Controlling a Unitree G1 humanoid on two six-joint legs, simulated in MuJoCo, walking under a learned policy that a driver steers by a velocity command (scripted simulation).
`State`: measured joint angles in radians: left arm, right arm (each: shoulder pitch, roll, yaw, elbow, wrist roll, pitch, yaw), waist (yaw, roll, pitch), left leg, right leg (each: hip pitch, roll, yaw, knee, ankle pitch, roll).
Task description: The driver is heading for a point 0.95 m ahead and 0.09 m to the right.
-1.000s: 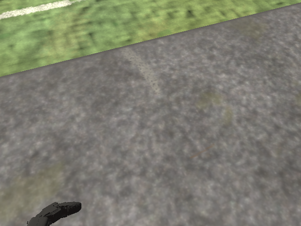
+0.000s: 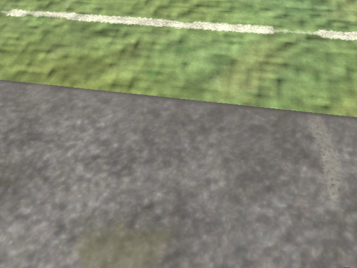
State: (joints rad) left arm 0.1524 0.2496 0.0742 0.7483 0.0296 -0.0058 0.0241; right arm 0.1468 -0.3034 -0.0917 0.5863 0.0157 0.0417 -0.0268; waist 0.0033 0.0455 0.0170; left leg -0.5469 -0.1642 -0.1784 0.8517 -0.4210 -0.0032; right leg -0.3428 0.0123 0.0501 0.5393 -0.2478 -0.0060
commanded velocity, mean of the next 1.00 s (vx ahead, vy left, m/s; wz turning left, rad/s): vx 0.00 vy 0.00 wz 0.12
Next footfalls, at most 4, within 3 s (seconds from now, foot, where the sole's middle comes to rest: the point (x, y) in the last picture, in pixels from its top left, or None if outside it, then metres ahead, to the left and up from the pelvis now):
0.28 left None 0.01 0.14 -0.77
2.06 left None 0.41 0.17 -0.77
2.58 right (212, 259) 0.49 -0.05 -0.77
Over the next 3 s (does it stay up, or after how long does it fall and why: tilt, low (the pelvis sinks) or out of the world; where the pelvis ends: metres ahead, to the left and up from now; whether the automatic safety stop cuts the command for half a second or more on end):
stays up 0.59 0.04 0.00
